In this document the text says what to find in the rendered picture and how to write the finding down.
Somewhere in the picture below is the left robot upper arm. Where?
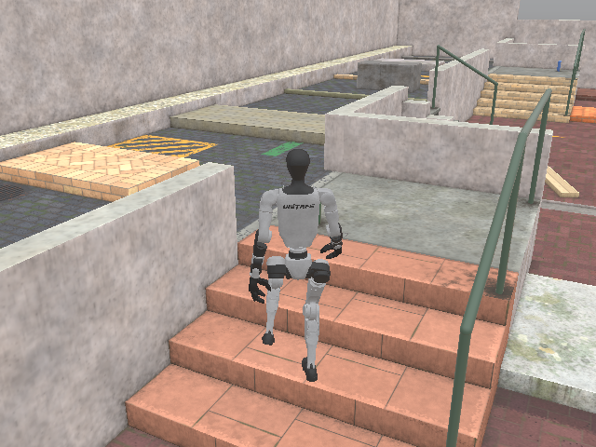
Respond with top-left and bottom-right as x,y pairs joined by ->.
257,189 -> 278,243

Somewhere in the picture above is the right robot hand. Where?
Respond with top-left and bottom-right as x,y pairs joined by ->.
320,243 -> 342,259

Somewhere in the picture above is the robot left foot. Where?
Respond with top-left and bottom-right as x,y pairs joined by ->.
262,331 -> 275,345

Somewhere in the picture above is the left robot hand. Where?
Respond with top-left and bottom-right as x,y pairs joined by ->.
249,277 -> 271,304

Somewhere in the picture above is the robot torso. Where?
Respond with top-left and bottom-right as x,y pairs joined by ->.
276,184 -> 320,280

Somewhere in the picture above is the right robot upper arm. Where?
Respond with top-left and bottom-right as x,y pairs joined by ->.
318,188 -> 341,237

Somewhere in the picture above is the robot left forearm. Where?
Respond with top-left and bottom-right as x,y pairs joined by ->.
250,229 -> 267,278

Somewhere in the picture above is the robot right forearm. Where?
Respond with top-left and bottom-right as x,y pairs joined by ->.
330,223 -> 343,250

